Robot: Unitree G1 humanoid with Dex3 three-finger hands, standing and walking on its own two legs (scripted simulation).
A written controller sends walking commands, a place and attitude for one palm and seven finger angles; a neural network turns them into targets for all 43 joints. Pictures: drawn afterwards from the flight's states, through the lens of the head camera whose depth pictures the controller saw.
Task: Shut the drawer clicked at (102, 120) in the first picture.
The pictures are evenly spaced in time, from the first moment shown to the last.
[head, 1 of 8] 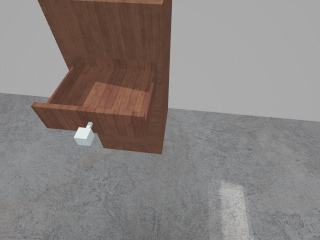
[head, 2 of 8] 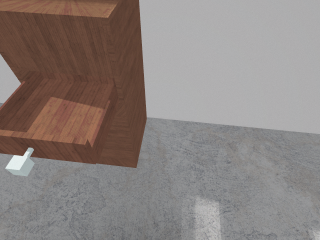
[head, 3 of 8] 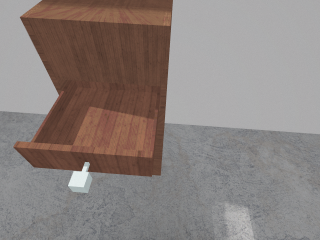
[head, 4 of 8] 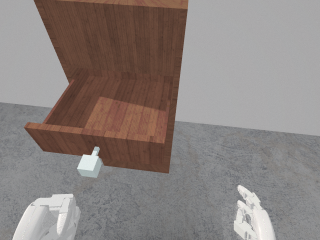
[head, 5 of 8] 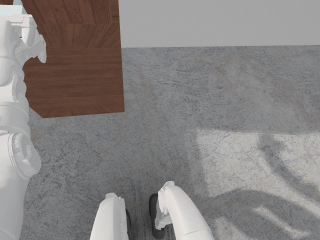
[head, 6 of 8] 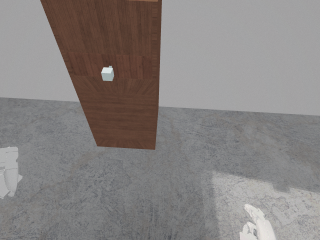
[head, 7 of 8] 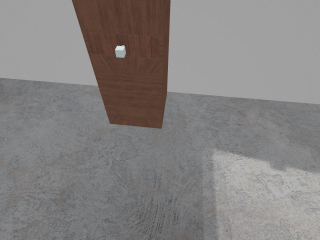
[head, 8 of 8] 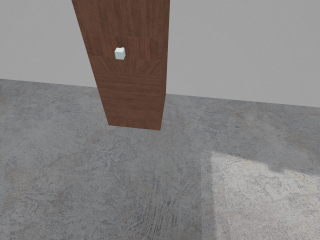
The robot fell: no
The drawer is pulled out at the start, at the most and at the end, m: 0.30 0.30 0.00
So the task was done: yes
